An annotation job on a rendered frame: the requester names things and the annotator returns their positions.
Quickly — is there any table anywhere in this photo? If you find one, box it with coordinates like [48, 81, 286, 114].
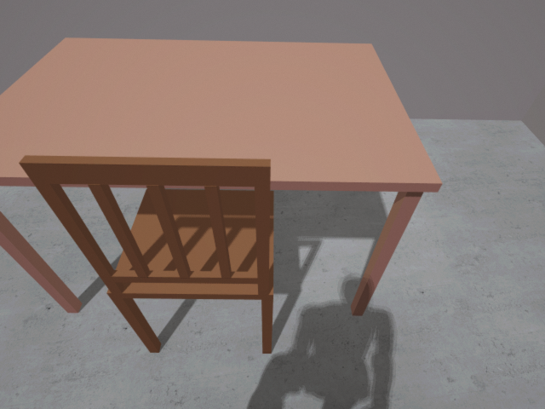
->
[0, 37, 443, 316]

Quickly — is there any chair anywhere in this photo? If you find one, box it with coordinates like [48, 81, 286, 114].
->
[19, 155, 273, 354]

